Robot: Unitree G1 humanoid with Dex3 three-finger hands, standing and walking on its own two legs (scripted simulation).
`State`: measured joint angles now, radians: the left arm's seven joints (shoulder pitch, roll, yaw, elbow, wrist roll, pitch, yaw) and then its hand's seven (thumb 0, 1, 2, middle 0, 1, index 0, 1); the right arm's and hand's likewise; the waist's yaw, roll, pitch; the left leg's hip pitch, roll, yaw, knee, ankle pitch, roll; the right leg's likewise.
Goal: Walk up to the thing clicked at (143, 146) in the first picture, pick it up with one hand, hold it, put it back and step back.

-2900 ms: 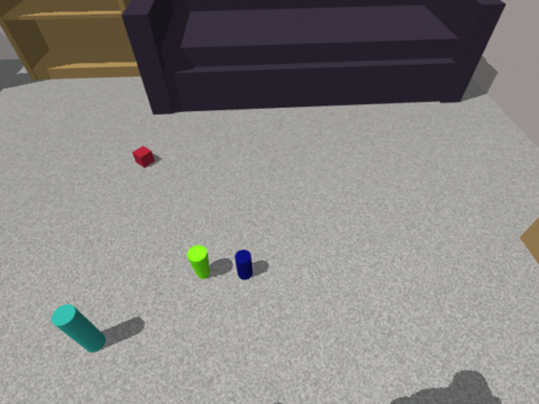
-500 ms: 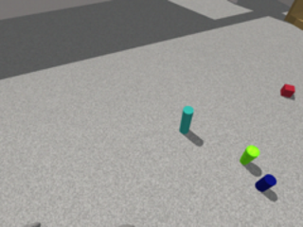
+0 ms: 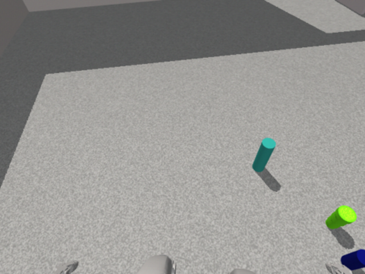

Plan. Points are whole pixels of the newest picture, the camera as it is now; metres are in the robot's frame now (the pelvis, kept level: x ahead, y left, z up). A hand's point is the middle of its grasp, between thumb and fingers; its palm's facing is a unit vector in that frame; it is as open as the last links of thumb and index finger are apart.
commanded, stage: walk up
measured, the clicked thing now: out of the picture +0.95 -1.38 -0.71
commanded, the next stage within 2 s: stand in 1.14 s
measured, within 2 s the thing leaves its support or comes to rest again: neither
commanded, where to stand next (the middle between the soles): +0.08 -0.01 m, yaw +5 degrees
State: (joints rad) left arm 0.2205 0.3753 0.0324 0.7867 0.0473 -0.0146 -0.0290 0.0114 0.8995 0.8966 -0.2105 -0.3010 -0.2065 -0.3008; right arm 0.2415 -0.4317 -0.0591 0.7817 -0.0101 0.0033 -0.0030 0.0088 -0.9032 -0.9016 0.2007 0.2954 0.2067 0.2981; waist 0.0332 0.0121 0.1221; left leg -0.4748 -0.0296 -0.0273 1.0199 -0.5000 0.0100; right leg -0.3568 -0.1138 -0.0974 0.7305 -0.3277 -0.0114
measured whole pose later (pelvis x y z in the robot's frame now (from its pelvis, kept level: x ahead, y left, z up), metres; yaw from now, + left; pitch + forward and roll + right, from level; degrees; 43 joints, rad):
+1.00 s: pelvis +0.03 -0.01 +0.03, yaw +9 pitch -2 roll +0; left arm 0.07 0.36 0.02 1.11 0.01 -0.01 -0.02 0.01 0.90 0.90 -0.21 -0.30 -0.20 -0.30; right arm 0.09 -0.36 0.00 1.13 -0.01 -0.01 0.00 0.01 -0.90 -0.90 0.20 0.30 0.21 0.30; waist 0.01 0.00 0.05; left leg -0.19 -0.02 -0.13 0.41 -0.19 -0.02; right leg -0.12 -0.05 -0.11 0.39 -0.23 0.02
